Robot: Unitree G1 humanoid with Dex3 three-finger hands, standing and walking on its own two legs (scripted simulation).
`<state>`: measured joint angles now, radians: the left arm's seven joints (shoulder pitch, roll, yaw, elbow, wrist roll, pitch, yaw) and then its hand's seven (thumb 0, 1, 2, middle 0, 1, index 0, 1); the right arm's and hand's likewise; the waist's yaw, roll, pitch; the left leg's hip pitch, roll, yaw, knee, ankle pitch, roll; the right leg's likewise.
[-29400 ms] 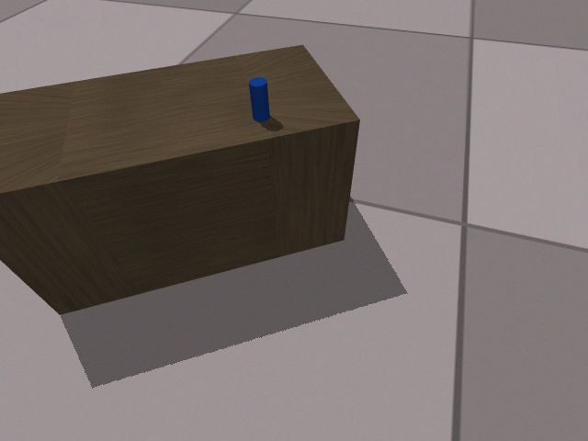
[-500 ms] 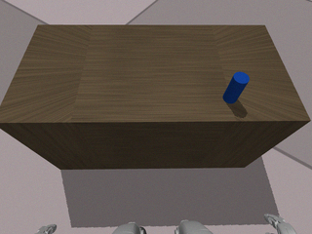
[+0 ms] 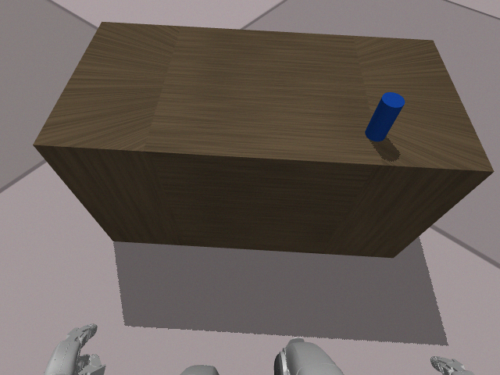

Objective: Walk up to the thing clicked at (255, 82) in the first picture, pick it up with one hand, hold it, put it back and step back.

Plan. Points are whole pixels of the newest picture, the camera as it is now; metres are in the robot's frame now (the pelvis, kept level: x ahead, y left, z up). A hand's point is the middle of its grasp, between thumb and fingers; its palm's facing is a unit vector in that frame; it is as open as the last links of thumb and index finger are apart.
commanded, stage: step back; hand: right
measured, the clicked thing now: (383, 118) +0.70 -0.32 -0.09
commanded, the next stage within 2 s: none
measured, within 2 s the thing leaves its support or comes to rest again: neither
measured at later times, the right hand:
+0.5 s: hand out of the picture -0.04 -0.32 -0.14, palm faces +0.04 +0.92 -0.38, open 7.3 cm
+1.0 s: hand out of the picture -0.18 -0.34 -0.12, palm faces -0.04 +0.89 -0.45, open 7.3 cm
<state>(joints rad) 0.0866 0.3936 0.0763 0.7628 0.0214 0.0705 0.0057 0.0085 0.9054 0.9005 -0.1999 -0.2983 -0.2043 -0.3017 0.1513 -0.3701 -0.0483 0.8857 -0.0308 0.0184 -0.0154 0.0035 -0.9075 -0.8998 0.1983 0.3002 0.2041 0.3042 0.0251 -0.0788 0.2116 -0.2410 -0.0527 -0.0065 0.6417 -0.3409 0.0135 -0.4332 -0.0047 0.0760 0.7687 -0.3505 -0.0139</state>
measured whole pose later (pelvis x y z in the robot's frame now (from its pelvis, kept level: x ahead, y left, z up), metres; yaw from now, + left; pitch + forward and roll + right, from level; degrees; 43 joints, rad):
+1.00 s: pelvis -0.32 -0.06 +0.01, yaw -2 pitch -1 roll -1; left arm 0.17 0.40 0.07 0.83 0.02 0.06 0.00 0.01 0.91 0.90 -0.20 -0.30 -0.20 -0.30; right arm 0.09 -0.38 -0.04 0.81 -0.04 0.03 -0.02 0.00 -0.90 -0.90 0.20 0.30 0.21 0.31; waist 0.04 -0.03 0.17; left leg -0.38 0.05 0.01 0.60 -0.19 0.01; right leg -0.31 0.03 0.10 0.92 -0.51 0.03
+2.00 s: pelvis -0.36 -0.09 +0.00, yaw +4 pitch -3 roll +1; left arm 0.21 0.37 0.05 0.98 0.02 -0.04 0.01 0.01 0.90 0.90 -0.20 -0.30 -0.21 -0.30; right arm 0.15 -0.39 -0.06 0.99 -0.02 0.00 0.00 0.00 -0.91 -0.90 0.20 0.30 0.20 0.30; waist 0.04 0.02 0.12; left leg -0.31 0.02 -0.01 0.59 -0.22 0.00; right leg -0.23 -0.06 -0.07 0.67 -0.38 0.00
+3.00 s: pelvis -0.36 -0.07 +0.03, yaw +1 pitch -2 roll +0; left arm 0.13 0.36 0.00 1.15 0.01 -0.02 -0.01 0.01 0.91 0.90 -0.20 -0.30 -0.20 -0.30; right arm 0.10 -0.34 -0.01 1.16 -0.01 -0.01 0.02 0.00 -0.91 -0.90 0.20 0.30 0.20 0.30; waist 0.00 0.01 0.06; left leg -0.18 0.03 0.04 0.33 -0.11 -0.01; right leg -0.09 -0.03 0.00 0.34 -0.21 0.03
